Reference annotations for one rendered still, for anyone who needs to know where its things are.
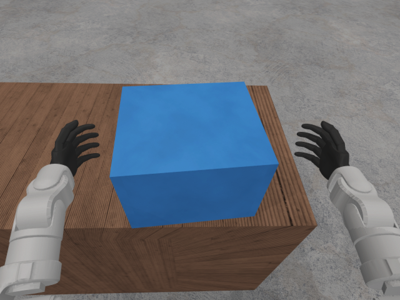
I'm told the carton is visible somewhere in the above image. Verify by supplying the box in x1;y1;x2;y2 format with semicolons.
109;82;279;228

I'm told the pedestal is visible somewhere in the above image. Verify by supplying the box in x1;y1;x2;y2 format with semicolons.
0;82;318;296

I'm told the robot right forearm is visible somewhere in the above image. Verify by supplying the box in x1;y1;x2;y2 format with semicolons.
327;166;400;296

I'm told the robot left hand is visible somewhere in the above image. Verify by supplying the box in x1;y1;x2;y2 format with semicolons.
50;120;100;177

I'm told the robot left forearm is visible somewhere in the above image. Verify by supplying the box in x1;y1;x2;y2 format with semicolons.
0;164;75;300

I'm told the robot right hand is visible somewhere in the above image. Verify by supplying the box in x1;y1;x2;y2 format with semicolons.
294;121;350;180

